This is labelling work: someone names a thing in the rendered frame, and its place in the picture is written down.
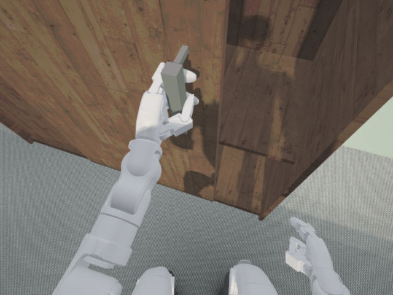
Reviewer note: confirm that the robot left forearm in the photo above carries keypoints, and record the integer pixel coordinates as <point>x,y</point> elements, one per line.
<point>110,239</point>

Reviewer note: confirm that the robot thigh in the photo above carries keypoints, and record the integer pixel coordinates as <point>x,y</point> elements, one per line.
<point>247,279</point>
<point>155,281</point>

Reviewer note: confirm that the handle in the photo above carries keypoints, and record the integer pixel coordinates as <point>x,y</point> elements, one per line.
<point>174,84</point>

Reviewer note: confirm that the robot right forearm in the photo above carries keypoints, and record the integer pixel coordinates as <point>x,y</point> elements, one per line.
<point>327,282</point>

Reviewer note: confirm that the wardrobe door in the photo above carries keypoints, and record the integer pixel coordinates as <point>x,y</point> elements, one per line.
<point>84,65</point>
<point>19,111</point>

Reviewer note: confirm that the right robot hand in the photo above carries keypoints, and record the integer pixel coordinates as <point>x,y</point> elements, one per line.
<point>310,256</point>

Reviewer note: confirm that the robot right thigh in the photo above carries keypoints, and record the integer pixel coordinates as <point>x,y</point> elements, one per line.
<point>247,279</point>

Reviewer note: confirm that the robot left thigh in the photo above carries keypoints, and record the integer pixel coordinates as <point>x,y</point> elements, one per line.
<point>155,281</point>

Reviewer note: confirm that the left robot hand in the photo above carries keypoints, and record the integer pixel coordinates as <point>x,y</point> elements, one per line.
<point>153,111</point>

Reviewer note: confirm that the left robot upper arm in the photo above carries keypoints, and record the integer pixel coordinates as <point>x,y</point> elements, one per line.
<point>84,281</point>

